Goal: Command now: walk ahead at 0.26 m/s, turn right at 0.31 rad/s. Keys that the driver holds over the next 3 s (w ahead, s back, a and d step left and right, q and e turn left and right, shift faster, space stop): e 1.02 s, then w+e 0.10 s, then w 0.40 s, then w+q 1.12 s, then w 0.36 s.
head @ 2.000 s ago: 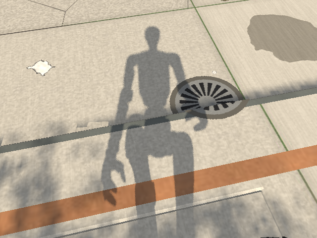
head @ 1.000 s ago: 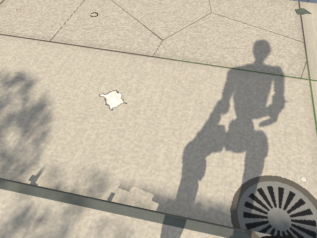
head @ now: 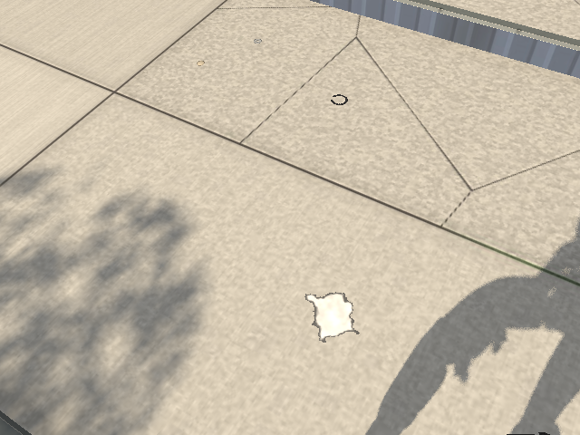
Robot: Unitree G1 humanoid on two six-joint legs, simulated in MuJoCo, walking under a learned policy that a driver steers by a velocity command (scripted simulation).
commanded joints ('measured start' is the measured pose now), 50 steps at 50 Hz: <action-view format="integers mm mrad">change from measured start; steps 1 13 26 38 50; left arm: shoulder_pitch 110 208 -383 -578 -531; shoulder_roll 172 94 68 82 164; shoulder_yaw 41 51 32 30 17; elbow -34 -75 -335 -559 -451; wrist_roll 13 -86 62 16 29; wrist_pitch -7 63 187 162 79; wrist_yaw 24 64 3 -6 36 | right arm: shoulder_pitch -146 409 287 315 138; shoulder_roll -96 -146 -98 -193 -130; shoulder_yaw -25 -50 -22 -74 -73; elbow -97 52 -20 -135 -201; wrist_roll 6 17 29 -18 -9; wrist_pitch -29 -74 -13 -28 81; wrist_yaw -18 -3 -103 -89 -54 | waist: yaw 27 -92 -82 -175 -219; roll -135 184 36 125 -197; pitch -20 -439 -121 -188 0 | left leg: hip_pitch -260 1170 335 494 -29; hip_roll -8 449 308 406 -71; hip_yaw -10 -241 -136 36 18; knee -44 -93 -511 -485 547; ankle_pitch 28 1448 -327 -157 -118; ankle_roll -4 95 251 165 -29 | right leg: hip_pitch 248 -712 -958 -789 -672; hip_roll -247 21 -39 -171 -159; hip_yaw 242 87 30 19 449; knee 119 1467 1526 1318 99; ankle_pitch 710 -697 26 -233 -174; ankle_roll -161 49 127 74 24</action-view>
